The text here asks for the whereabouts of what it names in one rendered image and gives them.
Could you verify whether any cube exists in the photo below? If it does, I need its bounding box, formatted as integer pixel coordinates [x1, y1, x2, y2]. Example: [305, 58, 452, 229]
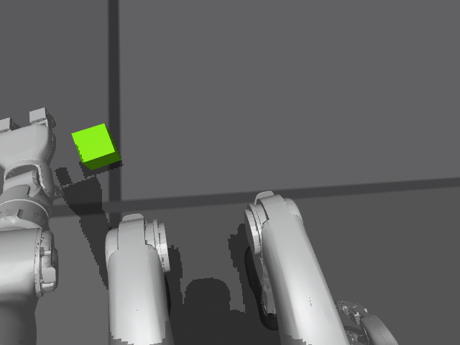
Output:
[72, 124, 121, 170]

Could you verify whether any left robot arm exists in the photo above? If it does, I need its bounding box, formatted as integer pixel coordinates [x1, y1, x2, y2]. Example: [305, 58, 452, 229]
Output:
[0, 160, 59, 345]

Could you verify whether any right robot foot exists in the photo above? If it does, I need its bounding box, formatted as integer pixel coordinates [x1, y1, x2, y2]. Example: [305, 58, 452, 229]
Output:
[244, 246, 279, 331]

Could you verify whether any right robot hand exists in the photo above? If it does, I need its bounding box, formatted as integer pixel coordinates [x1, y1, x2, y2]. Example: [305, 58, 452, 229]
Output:
[335, 300, 399, 345]

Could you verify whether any left robot hand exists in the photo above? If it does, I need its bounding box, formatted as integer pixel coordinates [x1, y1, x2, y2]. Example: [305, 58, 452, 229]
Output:
[0, 107, 65, 199]

